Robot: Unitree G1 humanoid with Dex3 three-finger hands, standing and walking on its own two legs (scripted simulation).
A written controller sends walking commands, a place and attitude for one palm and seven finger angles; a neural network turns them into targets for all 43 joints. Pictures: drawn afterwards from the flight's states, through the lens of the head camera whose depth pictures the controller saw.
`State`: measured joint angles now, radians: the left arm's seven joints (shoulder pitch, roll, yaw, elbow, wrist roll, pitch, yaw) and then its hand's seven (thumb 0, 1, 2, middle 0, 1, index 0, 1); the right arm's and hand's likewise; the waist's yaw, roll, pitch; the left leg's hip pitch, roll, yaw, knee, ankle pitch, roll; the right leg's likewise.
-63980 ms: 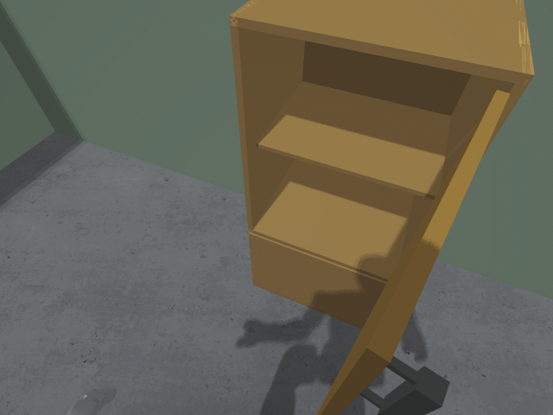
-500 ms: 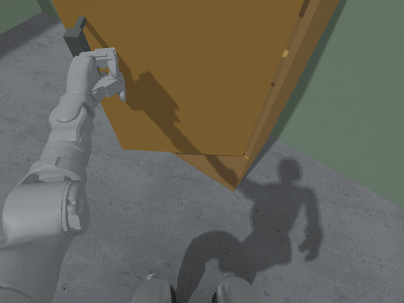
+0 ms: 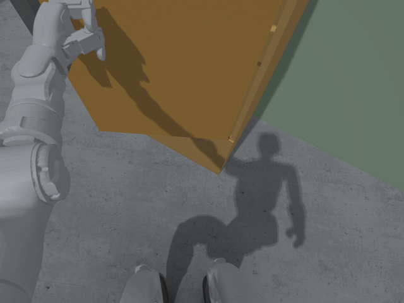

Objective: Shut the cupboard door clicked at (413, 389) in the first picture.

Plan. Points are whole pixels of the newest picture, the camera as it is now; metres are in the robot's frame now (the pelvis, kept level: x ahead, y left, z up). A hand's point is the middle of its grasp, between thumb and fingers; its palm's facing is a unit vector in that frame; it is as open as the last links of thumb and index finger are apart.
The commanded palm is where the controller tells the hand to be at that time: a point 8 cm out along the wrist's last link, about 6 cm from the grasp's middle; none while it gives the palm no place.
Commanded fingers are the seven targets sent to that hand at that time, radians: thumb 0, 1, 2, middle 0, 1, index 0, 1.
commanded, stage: push the door shut along its arc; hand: left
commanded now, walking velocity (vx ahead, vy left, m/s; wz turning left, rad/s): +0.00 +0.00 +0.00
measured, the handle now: (49, 27) +0.61 +0.18 +0.12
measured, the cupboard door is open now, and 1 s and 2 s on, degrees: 27 16 16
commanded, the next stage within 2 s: pull the fist back off the door in 0.40 s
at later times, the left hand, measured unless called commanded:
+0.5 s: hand (110, 22) +0.60 +0.08 +0.13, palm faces -0.35 -0.94 -0.01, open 3.3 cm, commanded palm +0.62 +0.10 +0.12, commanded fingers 0.00 0.90 0.90 -1.30 -1.50 -1.30 -1.50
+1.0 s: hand (124, 25) +0.59 +0.05 +0.13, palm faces +0.08 -1.00 +0.02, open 3.1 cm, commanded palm +0.55 +0.10 +0.12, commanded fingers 0.00 0.90 0.90 -1.30 -1.50 -1.30 -1.50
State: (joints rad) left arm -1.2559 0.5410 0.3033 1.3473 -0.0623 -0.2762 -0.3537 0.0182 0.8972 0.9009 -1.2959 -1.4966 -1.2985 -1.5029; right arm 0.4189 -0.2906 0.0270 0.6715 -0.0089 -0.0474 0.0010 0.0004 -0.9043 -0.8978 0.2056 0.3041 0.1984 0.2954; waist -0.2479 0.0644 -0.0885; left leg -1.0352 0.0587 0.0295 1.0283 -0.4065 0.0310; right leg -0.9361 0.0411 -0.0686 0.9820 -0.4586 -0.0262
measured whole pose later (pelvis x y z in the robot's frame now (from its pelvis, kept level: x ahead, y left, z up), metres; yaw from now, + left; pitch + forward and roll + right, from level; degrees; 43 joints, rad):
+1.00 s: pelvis +0.03 -0.01 +0.01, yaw +0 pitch +24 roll -2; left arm -1.20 0.31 0.36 1.29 0.03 -0.30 0.17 0.02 0.89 0.90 -1.30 -1.50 -1.30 -1.50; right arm 0.51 -0.25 0.00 0.67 -0.08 -0.01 0.11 0.00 -0.91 -0.90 0.21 0.30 0.20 0.30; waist -0.24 0.08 -0.14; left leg -0.97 0.06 0.03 0.96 -0.41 0.01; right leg -0.88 0.05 -0.07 0.92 -0.47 -0.04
